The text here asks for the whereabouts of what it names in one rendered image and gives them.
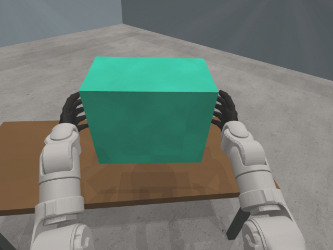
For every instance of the table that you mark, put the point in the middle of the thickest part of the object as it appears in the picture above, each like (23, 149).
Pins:
(112, 185)

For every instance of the right robot upper arm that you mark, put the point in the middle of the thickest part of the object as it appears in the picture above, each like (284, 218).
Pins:
(271, 233)

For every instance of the right robot hand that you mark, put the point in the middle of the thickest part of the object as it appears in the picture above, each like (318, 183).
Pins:
(227, 110)

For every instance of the carton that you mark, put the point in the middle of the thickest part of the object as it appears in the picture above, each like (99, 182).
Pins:
(148, 110)

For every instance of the robot left forearm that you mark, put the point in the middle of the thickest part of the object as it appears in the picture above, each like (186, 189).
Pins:
(60, 197)

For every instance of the left robot hand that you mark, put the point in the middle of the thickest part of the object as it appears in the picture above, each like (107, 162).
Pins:
(69, 112)

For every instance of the robot right forearm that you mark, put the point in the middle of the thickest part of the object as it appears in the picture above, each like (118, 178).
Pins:
(258, 192)

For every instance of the left robot upper arm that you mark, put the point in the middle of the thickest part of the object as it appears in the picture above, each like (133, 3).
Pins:
(73, 237)

